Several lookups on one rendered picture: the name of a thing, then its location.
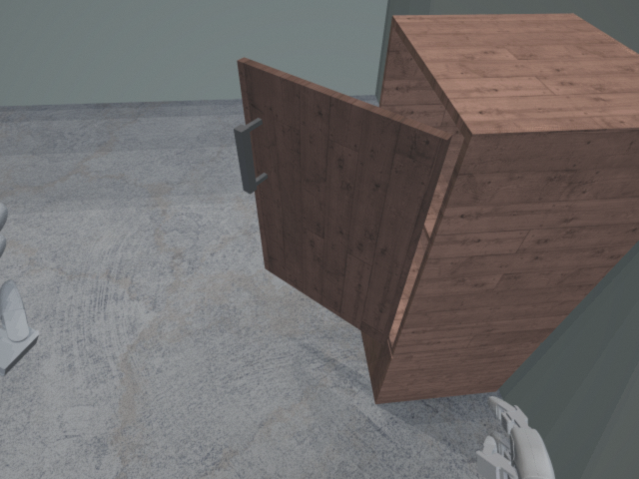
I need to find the left robot hand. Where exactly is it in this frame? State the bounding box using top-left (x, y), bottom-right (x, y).
top-left (0, 203), bottom-right (39, 376)

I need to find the handle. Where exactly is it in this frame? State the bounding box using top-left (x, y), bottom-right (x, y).
top-left (234, 118), bottom-right (268, 194)

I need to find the right robot hand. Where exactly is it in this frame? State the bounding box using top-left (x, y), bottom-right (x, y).
top-left (476, 396), bottom-right (555, 479)

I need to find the cupboard door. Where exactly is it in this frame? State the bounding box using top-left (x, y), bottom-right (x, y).
top-left (237, 57), bottom-right (452, 345)

